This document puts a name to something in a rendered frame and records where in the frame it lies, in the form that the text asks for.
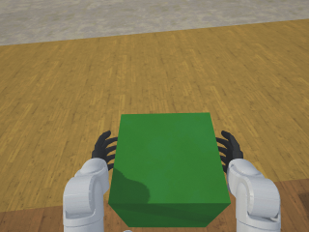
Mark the left robot forearm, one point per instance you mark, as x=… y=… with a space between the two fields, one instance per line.
x=83 y=206

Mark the right robot forearm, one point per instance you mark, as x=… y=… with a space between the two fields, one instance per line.
x=258 y=202

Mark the right robot hand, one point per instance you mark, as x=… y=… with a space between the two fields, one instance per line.
x=232 y=152

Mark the left robot hand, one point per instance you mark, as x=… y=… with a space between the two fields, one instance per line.
x=100 y=150

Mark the carton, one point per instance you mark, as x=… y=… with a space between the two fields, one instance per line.
x=167 y=171

